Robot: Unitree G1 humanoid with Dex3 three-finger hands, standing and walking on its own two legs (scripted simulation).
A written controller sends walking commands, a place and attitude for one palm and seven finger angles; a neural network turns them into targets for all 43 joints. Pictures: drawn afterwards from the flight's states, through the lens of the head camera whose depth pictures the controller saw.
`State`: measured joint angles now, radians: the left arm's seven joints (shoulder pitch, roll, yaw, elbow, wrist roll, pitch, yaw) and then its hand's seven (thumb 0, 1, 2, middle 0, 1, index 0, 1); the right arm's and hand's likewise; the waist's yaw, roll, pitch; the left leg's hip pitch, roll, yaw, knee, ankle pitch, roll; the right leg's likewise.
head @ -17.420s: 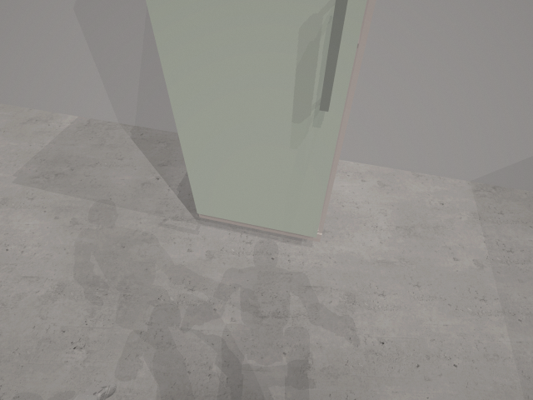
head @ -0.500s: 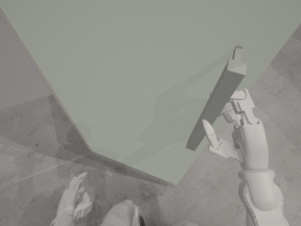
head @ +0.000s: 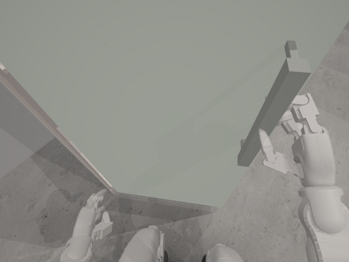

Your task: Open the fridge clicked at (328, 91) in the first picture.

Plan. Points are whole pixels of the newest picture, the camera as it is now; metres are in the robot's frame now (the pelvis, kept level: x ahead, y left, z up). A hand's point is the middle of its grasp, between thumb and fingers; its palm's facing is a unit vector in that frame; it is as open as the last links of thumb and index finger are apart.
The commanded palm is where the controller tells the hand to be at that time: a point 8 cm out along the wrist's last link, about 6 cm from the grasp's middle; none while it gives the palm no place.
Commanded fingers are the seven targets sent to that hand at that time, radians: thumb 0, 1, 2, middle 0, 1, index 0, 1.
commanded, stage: walk backward, drawing the door open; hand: right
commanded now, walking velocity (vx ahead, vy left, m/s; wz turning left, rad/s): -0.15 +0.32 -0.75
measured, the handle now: (261, 118) +0.36 -0.12 +0.15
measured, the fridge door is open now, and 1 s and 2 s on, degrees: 58 73 71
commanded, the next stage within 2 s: stop walking and hold the door back in 0.32 s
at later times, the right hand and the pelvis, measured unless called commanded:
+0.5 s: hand (236, 230) +0.17 -0.07 +0.15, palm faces +0.46 +0.84 -0.29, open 8.1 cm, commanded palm +0.15 -0.11 +0.14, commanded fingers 0.00 -0.90 -0.90 0.45 1.40 0.45 1.40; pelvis -0.03 +0.20 +0.00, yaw -21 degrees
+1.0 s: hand (262, 232) +0.16 -0.09 +0.18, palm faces +0.72 +0.66 -0.21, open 5.1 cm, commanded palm +0.15 -0.12 +0.14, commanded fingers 0.00 -0.90 -0.90 0.45 1.40 0.45 1.40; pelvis -0.11 +0.32 +0.01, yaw -33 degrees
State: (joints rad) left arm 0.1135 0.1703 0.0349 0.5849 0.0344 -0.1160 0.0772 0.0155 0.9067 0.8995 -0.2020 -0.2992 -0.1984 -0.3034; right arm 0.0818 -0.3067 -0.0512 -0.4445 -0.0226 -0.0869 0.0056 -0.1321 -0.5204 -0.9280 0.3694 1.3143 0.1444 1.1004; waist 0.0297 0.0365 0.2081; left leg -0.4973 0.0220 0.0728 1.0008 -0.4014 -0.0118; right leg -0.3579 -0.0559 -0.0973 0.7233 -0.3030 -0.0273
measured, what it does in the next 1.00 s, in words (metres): steps to the left, turning right: left foot, then right foot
